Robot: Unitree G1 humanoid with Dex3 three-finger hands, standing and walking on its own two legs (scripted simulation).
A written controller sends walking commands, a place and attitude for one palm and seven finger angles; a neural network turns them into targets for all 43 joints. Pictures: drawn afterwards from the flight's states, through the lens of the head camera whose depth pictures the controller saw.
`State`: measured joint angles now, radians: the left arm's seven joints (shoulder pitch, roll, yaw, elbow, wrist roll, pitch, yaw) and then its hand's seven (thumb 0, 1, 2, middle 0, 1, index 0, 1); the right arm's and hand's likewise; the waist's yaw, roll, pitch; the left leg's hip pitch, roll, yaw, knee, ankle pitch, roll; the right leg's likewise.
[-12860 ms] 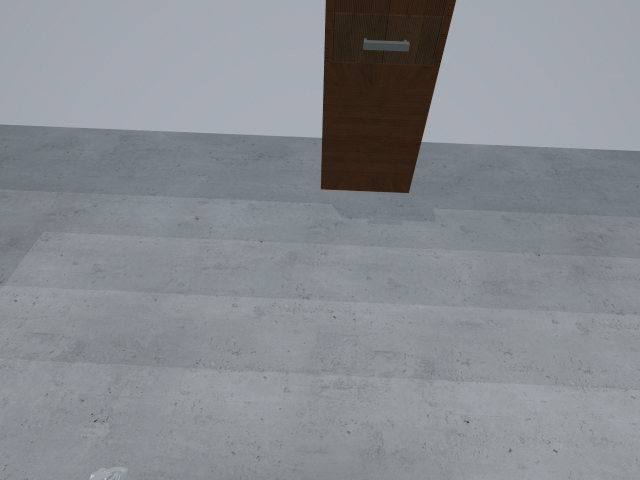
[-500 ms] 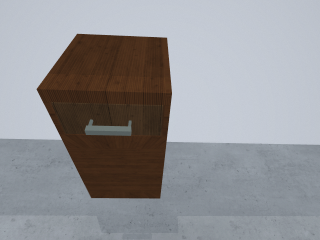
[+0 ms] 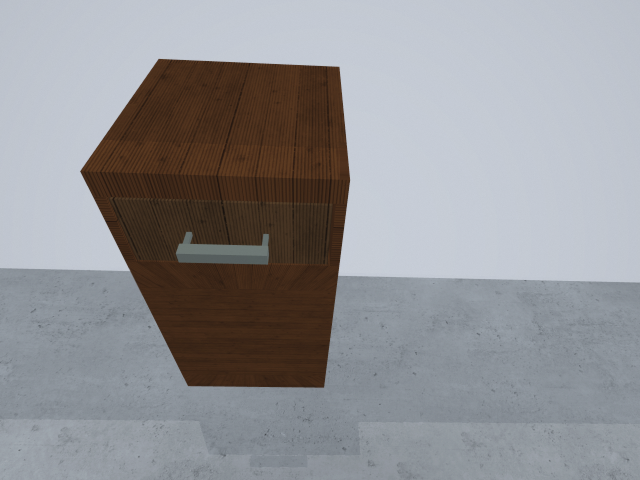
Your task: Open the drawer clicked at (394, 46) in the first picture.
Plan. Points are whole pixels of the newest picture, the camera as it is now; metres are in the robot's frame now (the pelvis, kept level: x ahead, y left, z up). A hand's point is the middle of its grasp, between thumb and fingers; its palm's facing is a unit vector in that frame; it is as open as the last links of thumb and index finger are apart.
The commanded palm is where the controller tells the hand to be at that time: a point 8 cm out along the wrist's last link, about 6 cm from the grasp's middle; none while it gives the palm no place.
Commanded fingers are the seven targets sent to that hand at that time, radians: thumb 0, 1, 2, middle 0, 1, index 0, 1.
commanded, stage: look again from close up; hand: left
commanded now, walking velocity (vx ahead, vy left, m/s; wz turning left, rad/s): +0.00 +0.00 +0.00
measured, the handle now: (225, 245) +0.51 +0.21 -0.06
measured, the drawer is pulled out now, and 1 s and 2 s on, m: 0.00 0.00 0.00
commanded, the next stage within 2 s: raise the hand with hooked fingers in 0.48 s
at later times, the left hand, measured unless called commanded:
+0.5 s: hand out of the picture -0.02 +0.14 -0.18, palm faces +0.04 -0.99 -0.13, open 7.3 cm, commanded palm none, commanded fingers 0.00 0.90 0.90 -0.20 -0.30 -0.20 -0.30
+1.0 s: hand (208, 449) +0.18 +0.15 -0.07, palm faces -0.04 -0.24 -0.97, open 8.5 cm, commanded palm +0.15 +0.20 -0.02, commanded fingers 0.00 0.39 0.68 -0.24 -0.63 -0.24 -0.63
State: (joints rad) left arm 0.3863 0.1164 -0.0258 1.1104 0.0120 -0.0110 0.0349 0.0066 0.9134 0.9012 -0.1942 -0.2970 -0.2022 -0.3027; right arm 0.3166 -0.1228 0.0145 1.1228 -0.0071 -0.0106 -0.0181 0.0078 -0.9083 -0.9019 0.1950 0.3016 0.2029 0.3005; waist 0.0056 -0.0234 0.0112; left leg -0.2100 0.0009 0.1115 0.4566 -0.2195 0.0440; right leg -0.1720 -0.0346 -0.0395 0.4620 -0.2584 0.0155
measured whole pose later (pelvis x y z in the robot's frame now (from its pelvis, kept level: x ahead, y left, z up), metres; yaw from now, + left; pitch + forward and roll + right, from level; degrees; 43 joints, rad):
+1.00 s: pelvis -0.01 -0.04 -0.04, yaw -2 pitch +8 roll +3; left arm 0.42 0.25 -0.14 0.07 1.08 -0.05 0.44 0.01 0.62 0.77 -0.22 -0.49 -0.23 -0.49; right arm 0.07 -0.26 -0.06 0.52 -0.04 0.02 0.04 0.02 -0.91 -0.90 0.19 0.30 0.20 0.30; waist 0.08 -0.04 -0.13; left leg -0.57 0.04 0.14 0.77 -0.34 0.00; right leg -0.59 -0.01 0.01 0.86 -0.41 -0.04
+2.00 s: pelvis +0.02 -0.03 -0.01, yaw +1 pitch +3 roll +1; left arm -0.03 0.42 -0.09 0.07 0.96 0.09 0.14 0.00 -0.46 0.32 -0.31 -1.18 -0.32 -1.18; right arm 0.09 -0.22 0.00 0.60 0.01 0.11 -0.02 0.01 -0.91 -0.90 0.20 0.30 0.20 0.30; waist 0.08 0.06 -0.04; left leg -0.32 0.01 0.07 0.55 -0.28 0.01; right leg -0.28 -0.02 -0.06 0.58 -0.35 -0.02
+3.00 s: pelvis +0.01 -0.03 -0.01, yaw +2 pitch +4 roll +1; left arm -0.23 0.45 -0.09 0.33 0.96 -0.02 0.14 0.00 -0.49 0.30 -0.32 -1.20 -0.32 -1.20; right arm 0.16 -0.24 -0.03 0.65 0.03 0.10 -0.03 0.01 -0.91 -0.90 0.20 0.30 0.20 0.30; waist 0.06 0.05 -0.04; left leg -0.36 0.02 0.06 0.54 -0.25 0.00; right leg -0.32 -0.01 -0.06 0.57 -0.32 -0.03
